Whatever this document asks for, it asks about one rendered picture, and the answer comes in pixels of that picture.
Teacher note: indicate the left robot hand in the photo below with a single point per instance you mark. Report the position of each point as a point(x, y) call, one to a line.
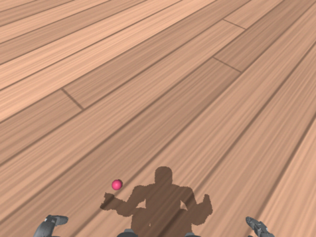
point(45, 229)

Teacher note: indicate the ball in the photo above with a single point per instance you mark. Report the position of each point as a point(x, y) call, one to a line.
point(116, 185)

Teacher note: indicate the right robot hand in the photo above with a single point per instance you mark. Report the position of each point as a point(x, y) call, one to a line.
point(259, 228)

